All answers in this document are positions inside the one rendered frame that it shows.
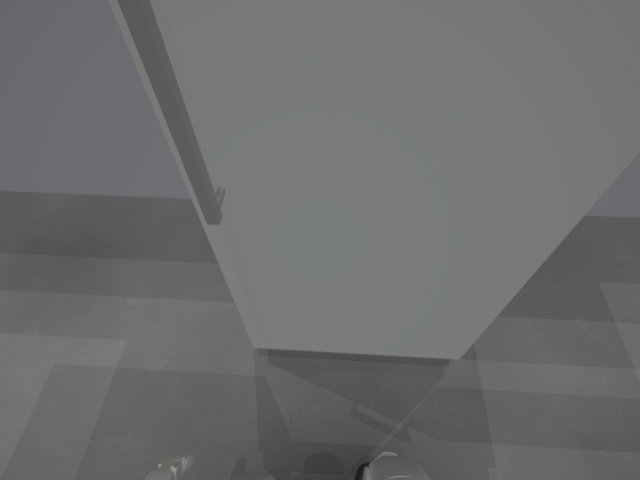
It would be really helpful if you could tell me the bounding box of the handle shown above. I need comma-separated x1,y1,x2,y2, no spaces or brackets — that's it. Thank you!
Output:
117,0,225,225

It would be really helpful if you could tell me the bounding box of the left robot hand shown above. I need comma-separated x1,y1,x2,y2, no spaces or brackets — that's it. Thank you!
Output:
145,453,194,480

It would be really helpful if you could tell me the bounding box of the right robot thigh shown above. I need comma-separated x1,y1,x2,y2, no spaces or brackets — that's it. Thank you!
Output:
363,456,431,480

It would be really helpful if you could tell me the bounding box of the right robot shin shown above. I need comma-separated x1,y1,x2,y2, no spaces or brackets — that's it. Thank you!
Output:
372,452,398,463

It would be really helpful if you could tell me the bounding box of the fridge door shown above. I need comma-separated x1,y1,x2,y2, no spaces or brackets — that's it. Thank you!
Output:
108,0,640,360

